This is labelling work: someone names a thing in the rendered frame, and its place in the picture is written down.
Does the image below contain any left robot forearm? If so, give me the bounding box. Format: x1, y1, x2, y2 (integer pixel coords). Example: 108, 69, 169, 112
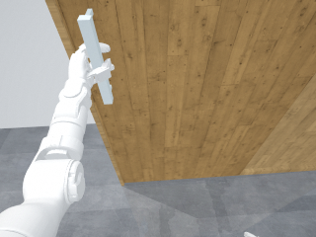
23, 77, 92, 199

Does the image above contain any wardrobe door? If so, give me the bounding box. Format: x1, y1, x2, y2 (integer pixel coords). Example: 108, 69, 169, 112
245, 73, 316, 169
55, 0, 316, 183

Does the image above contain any robot left hand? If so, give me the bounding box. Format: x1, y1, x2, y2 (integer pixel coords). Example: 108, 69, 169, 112
68, 42, 115, 89

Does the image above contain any left robot upper arm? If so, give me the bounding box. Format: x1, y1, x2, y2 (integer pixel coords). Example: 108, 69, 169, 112
0, 159, 86, 237

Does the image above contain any handle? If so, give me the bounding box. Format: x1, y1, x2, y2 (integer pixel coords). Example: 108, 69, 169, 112
77, 8, 114, 105

